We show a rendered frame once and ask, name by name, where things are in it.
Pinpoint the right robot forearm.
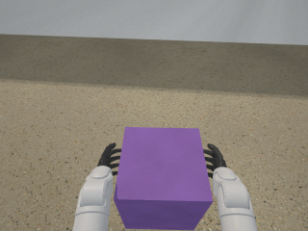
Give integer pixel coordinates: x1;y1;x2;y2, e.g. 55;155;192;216
213;167;258;231

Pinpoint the right robot hand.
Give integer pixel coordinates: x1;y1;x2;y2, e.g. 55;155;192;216
203;143;227;179

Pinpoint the left robot hand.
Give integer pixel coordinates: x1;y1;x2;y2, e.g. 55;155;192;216
97;142;121;176

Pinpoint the carton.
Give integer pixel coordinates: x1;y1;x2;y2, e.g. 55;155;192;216
114;127;214;231

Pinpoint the left robot forearm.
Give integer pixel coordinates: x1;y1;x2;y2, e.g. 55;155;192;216
72;166;114;231

